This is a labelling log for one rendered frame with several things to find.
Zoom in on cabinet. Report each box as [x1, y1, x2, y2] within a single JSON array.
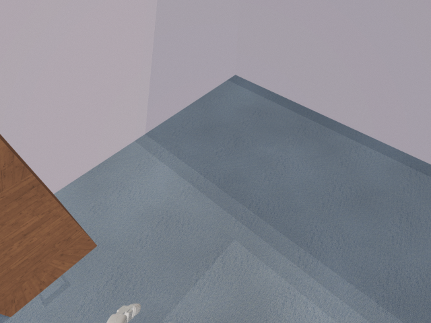
[[0, 135, 97, 317]]

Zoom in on left robot hand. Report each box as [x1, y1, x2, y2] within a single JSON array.
[[106, 303, 141, 323]]

